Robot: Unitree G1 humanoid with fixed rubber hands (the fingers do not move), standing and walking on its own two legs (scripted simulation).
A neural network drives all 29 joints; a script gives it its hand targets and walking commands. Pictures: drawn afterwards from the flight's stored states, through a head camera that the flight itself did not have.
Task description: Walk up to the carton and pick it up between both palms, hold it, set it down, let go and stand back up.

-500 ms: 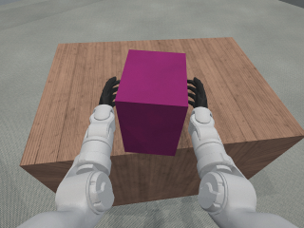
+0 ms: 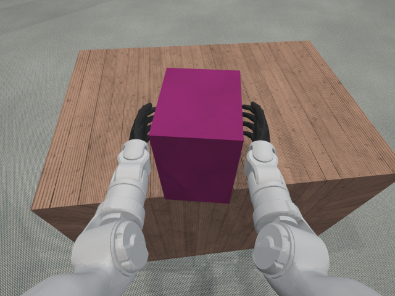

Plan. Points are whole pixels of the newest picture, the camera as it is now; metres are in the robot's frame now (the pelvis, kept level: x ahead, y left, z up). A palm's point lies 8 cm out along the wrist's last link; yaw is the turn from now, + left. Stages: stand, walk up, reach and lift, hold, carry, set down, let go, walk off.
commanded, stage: set down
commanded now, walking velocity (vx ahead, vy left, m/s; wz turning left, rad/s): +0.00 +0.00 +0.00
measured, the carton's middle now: (199, 139) +0.44 +0.02 +0.03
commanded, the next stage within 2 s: none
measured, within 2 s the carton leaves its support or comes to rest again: neither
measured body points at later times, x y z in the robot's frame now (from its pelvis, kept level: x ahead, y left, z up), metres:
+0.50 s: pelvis -0.01 +0.00 +0.00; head +0.05 -0.01 +0.45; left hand +0.41 +0.15 +0.06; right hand +0.43 -0.11 +0.07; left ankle +0.01 +0.12 -0.75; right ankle -0.03 -0.10 -0.75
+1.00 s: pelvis -0.01 +0.00 +0.00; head +0.07 +0.00 +0.44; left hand +0.42 +0.15 +0.05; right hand +0.43 -0.11 +0.06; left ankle +0.01 +0.12 -0.75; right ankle -0.03 -0.10 -0.75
